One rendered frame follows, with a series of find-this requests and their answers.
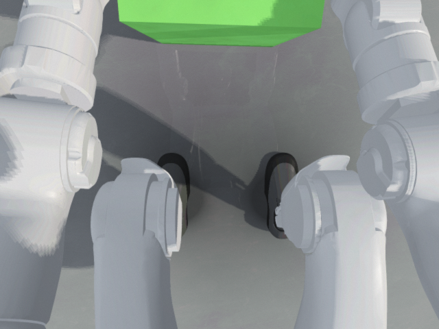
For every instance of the carton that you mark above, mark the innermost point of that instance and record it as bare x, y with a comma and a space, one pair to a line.
249, 23

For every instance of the robot left upper arm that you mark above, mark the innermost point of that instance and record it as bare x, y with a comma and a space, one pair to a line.
48, 152

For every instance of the robot left foot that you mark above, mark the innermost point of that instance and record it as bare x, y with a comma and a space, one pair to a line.
178, 169

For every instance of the robot left forearm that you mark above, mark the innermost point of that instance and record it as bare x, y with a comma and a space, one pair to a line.
53, 55

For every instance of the robot right forearm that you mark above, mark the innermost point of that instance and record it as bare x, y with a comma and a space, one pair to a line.
392, 55

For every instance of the robot right upper arm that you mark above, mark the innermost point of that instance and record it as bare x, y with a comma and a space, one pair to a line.
399, 163

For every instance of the right robot shin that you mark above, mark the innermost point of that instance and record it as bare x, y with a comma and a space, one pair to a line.
327, 163

